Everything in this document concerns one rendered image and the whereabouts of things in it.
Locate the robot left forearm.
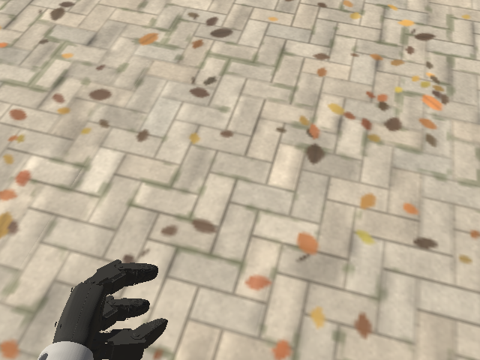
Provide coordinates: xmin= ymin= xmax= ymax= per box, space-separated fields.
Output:
xmin=37 ymin=341 xmax=94 ymax=360

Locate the left robot hand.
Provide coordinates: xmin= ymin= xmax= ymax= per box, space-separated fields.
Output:
xmin=52 ymin=259 xmax=168 ymax=360

